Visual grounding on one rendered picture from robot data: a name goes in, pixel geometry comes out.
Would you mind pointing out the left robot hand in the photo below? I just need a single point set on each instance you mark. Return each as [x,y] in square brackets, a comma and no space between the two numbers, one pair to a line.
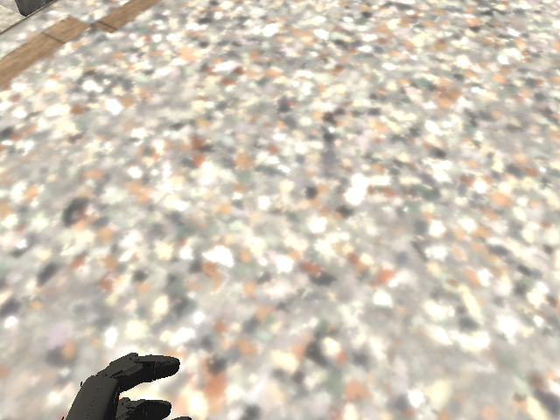
[98,398]

